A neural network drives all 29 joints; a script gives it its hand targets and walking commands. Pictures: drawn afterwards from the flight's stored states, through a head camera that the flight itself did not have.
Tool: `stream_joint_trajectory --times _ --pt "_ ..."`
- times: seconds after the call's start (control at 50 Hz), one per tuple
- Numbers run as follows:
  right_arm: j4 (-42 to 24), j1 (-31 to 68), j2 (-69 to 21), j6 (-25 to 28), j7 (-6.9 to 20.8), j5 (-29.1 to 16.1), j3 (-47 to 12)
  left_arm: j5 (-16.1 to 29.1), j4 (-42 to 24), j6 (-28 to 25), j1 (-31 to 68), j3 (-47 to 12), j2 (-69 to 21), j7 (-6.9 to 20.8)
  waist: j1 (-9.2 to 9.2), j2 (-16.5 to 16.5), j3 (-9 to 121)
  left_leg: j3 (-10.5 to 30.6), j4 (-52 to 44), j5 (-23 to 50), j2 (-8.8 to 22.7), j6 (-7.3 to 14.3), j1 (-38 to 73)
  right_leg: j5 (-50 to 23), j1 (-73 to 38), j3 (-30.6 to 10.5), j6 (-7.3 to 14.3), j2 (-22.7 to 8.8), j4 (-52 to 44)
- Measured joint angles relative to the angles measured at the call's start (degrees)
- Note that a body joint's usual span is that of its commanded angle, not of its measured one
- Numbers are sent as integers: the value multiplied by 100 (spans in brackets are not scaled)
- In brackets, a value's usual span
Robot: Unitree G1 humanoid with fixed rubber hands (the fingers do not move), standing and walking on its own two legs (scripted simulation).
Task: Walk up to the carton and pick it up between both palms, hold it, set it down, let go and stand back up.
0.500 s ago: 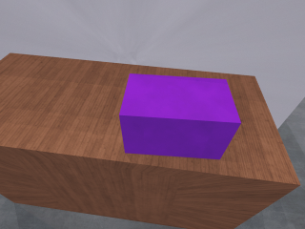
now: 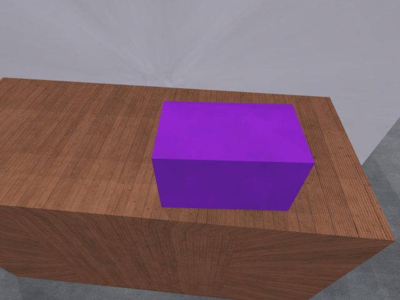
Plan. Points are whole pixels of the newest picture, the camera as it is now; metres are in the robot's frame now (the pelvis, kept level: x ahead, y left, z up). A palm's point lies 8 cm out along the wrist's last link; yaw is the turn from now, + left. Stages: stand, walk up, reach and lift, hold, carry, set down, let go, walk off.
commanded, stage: stand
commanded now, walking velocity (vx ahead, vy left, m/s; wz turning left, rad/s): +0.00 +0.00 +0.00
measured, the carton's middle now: (226, 156) +0.45 -0.06 +0.03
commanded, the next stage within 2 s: reach and lift in 0.20 s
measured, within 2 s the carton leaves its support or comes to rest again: neither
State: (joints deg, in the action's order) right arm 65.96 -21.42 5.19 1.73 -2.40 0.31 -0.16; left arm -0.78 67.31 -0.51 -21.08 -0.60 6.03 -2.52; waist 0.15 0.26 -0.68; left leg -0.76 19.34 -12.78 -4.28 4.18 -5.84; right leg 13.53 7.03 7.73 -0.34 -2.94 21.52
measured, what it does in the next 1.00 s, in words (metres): shifts its weight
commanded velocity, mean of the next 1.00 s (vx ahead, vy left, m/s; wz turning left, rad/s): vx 0.00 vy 0.00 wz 0.00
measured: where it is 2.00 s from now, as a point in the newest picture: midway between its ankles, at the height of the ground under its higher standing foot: outside the picture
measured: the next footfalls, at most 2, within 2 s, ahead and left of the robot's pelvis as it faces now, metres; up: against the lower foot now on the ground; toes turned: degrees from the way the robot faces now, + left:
none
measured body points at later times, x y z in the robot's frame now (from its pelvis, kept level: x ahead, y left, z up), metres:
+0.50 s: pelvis -0.04 -0.03 -0.03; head -0.01 -0.01 +0.42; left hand +0.21 +0.19 -0.11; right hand +0.20 -0.23 -0.12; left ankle -0.03 +0.08 -0.75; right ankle -0.03 -0.12 -0.75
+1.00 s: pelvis -0.06 -0.06 -0.02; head -0.03 -0.06 +0.43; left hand +0.16 +0.21 -0.07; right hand +0.13 -0.23 -0.08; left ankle -0.03 +0.08 -0.75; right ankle -0.03 -0.12 -0.75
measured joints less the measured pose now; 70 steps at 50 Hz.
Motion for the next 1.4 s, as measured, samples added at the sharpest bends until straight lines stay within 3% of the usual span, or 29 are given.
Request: stream_joint_trajectory --times 0.22,0.26,0.3,0.34,0.38,0.44,0.46,0.5,0.56,0.6,0.68,0.8,0.88,0.9,1.02,1.12,1.24,1.32,1.4 --pt "36 -32 -4 17 0 4 -20 18 -6 -20 13 -36 -48 -9 -10 28 -17 18 -19 7 25 -34 2 -1 -9 5 28 27 -25" --pt "27 529 -22 -546 183 203 274 372 -262 855 361 -164 152 139 -177 101 71 4 669 -225 51 -135 -731 398 657 -158 126 54 642" --pt "-477 1381 93 -1462 330 253 493 826 -631 1944 1141 -297 547 143 -320 222 -136 -124 1464 -521 134 -109 -1396 540 1312 -187 145 37 1435" --pt "-1235 2065 314 -2157 472 25 454 1070 -1276 2889 1911 -240 934 67 -269 375 -174 -224 2057 -672 182 -134 -1933 731 1856 -250 156 29 2031" --pt "-1762 2648 609 -2505 560 -406 202 1071 -2091 3598 2544 -50 1150 19 -167 434 15 -261 2456 -637 269 -222 -2390 835 2318 -279 158 82 2422" --pt "-1986 3386 876 -2743 626 -1228 -399 822 -3072 4275 3218 274 1113 157 -104 437 343 -255 2766 -924 356 -240 -2678 705 2597 -287 285 173 2630" --pt "-1990 3530 878 -2818 599 -1445 -572 652 -3330 4466 3293 386 987 275 -83 335 391 -210 2685 -458 443 -349 -2578 742 2474 -258 307 271 2516" --pt "-2055 3549 745 -2904 424 -1749 -848 265 -3869 4849 3163 536 696 574 -79 178 358 -167 2434 -598 546 -394 -2149 515 1950 -242 347 419 1977" --pt "-2448 3073 520 -2975 15 -1905 -1134 -218 -4644 5375 2463 591 346 991 -134 57 146 -137 1671 -559 562 -464 -1314 258 1148 -287 385 510 1212" --pt "-2955 2596 428 -3016 -237 -1757 -1132 -488 -5054 5542 1918 653 224 1109 -151 19 -116 -131 1332 -369 574 -485 -980 207 843 -307 415 553 923" --pt "-4154 1647 218 -3013 -399 -1201 -890 -528 -5234 5174 1158 938 420 1055 -28 143 -676 -183 1072 -201 622 -506 -996 23 940 -337 492 601 778" --pt "-5285 1004 -32 -2739 -206 -793 -543 360 -5192 3836 1076 920 1262 774 166 284 -482 -151 1556 -169 725 -619 -2207 54 2132 -163 566 594 1288" --pt "-5359 1282 -31 -2716 -346 -892 -449 825 -5150 3437 1596 723 1539 828 78 162 -62 -118 1869 -255 734 -585 -2545 166 2414 -48 678 548 1559" --pt "-5370 1348 -31 -2740 -413 -956 -461 872 -5161 3415 1690 707 1556 876 42 126 6 -129 1859 -274 741 -598 -2484 168 2358 -53 620 545 1549" --pt "-5598 996 50 -2892 -669 -1206 -699 759 -5150 3578 1508 873 1439 1214 -139 99 13 -332 995 -9 671 -552 -1249 -102 1248 -243 533 530 837" --pt "-5975 144 201 -2896 -527 -1000 -530 613 -5171 3435 770 917 1311 1175 35 108 -198 -401 459 187 657 -513 -613 -274 627 -302 483 550 302" --pt "-6205 -155 77 -2492 -216 -772 -203 861 -5110 2575 349 753 1411 945 258 214 -361 -347 603 194 634 -451 -906 -336 834 -216 454 503 322" --pt "-6181 -42 16 -2084 -97 -740 -101 1066 -5317 1942 312 501 1458 822 269 164 -244 -297 733 143 592 -407 -1078 -308 949 -166 422 453 382" --pt "-5925 65 25 -1845 -83 -790 -67 1113 -5511 1692 300 383 1470 782 174 41 -113 -309 627 123 557 -328 -877 -365 715 -193 364 435 204"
